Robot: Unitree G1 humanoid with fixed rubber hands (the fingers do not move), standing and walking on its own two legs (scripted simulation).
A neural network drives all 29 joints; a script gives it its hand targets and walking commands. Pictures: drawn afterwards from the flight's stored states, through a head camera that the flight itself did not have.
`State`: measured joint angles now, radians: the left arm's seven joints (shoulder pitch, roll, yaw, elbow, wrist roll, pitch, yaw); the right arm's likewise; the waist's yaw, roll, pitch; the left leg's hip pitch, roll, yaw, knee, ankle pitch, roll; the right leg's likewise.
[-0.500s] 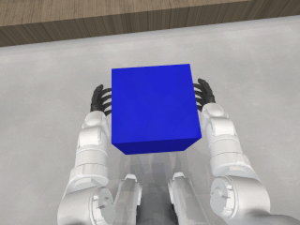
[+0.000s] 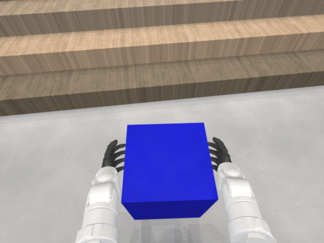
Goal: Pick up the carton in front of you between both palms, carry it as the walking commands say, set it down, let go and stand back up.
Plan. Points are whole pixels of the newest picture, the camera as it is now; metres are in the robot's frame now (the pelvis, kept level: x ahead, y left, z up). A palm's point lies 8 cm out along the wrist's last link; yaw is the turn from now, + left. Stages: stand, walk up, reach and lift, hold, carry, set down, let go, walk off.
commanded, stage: reach and lift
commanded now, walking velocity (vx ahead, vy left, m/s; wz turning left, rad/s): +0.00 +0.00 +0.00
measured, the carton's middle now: (166, 174) +0.33 +0.00 -0.09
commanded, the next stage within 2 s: hold in 1.22 s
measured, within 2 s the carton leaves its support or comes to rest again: neither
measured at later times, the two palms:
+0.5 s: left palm (101, 166) +0.29 +0.15 +0.06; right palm (233, 164) +0.29 -0.15 +0.05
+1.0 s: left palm (100, 160) +0.30 +0.15 +0.07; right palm (234, 158) +0.30 -0.15 +0.07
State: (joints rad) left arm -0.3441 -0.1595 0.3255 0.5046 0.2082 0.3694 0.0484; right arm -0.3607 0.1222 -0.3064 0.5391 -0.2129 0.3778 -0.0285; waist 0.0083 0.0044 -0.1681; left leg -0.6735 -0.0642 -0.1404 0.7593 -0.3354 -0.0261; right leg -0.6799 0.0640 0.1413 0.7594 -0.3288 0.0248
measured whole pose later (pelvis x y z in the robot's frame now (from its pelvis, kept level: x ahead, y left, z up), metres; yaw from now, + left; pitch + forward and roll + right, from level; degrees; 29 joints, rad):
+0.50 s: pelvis +0.00 +0.00 +0.03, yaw +0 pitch -3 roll +0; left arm -0.32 -0.17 0.30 0.40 0.30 0.61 -0.01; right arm -0.31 0.16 -0.30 0.40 -0.30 0.62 0.00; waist 0.00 0.00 -0.02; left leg -0.19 -0.04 -0.15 0.48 -0.23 -0.02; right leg -0.19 0.04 0.14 0.47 -0.23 0.02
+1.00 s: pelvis +0.01 +0.00 +0.04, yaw +0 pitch -4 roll +0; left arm -0.28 -0.16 0.25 0.32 0.29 0.66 -0.01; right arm -0.27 0.15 -0.24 0.32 -0.28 0.67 -0.01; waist 0.00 0.00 -0.01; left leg -0.11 -0.03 -0.14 0.39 -0.21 -0.02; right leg -0.12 0.04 0.14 0.39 -0.20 0.01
